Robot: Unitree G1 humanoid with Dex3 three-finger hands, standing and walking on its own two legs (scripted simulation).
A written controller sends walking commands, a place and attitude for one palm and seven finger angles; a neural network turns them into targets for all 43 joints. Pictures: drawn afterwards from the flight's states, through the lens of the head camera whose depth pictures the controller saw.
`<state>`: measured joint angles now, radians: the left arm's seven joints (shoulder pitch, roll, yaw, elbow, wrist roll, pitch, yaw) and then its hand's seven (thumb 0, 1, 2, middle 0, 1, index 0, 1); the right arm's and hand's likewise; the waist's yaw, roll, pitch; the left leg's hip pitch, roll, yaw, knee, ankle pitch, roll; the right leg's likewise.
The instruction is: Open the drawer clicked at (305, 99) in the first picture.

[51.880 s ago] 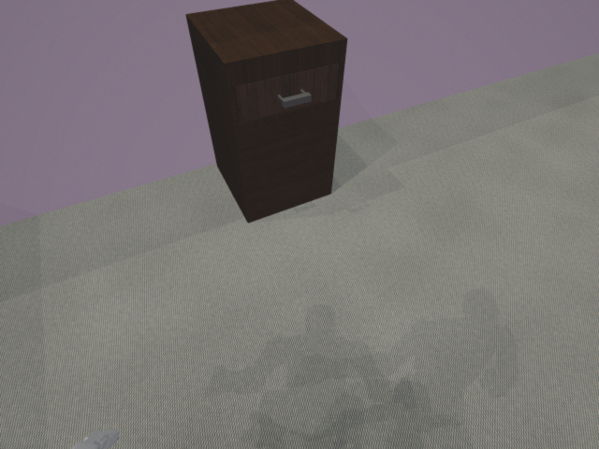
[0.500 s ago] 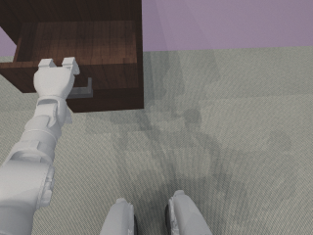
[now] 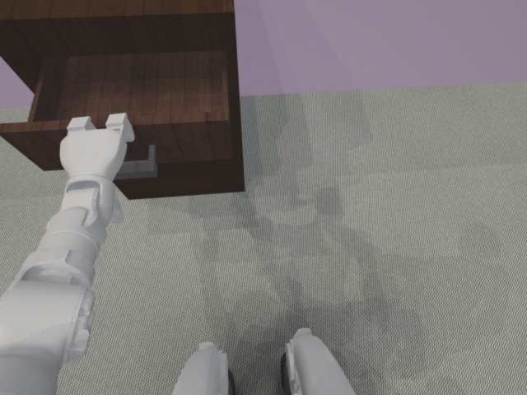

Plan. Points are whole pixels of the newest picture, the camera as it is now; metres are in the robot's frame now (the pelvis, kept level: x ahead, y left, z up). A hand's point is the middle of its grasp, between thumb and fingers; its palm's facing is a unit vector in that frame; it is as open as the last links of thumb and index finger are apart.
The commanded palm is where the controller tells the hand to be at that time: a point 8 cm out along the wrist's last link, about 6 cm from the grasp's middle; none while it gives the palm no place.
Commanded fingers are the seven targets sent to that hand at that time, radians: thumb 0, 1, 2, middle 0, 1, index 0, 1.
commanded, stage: re-aim the fingers above the handle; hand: left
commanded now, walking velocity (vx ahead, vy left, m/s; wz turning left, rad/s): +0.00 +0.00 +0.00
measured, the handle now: (127, 160) +0.53 +0.22 -0.09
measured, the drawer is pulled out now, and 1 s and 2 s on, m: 0.17 0.16 0.16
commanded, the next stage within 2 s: lower the fingers behind the handle in 0.56 s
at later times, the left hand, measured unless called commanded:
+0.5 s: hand (117, 165) +0.49 +0.21 -0.03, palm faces -0.08 -0.01 -1.00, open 13.6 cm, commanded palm +0.47 +0.21 +0.02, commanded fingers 0.00 -0.50 0.30 -0.30 -1.20 -0.30 -1.20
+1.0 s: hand (118, 175) +0.48 +0.22 -0.06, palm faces -0.05 -0.02 -1.00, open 13.8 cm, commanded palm +0.47 +0.21 -0.01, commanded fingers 0.00 -0.50 0.30 -0.30 -1.20 -0.30 -1.20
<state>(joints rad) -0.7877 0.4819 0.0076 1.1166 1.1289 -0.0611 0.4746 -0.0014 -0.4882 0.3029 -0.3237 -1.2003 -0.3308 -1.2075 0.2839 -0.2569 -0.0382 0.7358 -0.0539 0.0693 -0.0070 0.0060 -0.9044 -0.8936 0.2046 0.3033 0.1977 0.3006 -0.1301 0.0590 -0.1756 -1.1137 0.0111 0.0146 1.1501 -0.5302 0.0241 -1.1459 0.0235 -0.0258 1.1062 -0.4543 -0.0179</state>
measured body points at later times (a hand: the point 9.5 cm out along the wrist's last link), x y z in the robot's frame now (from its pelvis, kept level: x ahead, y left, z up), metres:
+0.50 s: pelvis +0.00 +0.00 +0.00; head +0.15 +0.00 +0.42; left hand +0.49 +0.21 +0.02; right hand +0.01 -0.27 -0.13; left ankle -0.01 +0.11 -0.64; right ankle +0.02 -0.11 -0.64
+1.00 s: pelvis -0.01 +0.01 -0.02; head +0.15 +0.02 +0.40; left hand +0.48 +0.22 +0.00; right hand +0.01 -0.27 -0.14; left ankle -0.01 +0.11 -0.64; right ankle +0.02 -0.11 -0.64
